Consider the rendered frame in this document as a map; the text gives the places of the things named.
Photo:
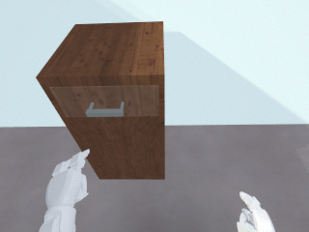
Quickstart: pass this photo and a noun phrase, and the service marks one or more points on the left robot forearm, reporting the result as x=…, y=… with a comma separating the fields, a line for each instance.
x=59, y=218

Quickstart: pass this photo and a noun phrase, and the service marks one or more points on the left robot hand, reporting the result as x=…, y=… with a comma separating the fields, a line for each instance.
x=68, y=186

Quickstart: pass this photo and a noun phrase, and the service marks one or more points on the drawer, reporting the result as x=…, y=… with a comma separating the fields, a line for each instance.
x=139, y=100

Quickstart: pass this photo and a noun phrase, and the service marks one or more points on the right robot hand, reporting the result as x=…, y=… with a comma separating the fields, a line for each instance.
x=259, y=220

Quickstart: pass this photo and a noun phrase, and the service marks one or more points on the handle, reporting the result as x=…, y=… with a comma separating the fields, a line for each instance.
x=105, y=112

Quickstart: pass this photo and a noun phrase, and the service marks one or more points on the cabinet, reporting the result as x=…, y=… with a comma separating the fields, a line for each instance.
x=114, y=54

